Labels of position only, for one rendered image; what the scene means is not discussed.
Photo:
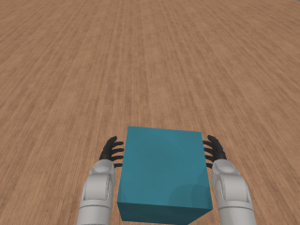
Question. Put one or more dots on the left robot forearm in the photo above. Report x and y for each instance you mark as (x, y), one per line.
(96, 202)

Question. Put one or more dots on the robot right hand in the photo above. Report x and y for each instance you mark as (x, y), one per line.
(217, 150)

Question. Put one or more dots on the carton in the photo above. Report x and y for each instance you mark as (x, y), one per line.
(164, 178)

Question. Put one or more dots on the robot left hand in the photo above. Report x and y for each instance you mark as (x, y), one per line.
(108, 151)

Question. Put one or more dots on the right robot forearm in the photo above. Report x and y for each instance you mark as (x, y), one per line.
(234, 203)

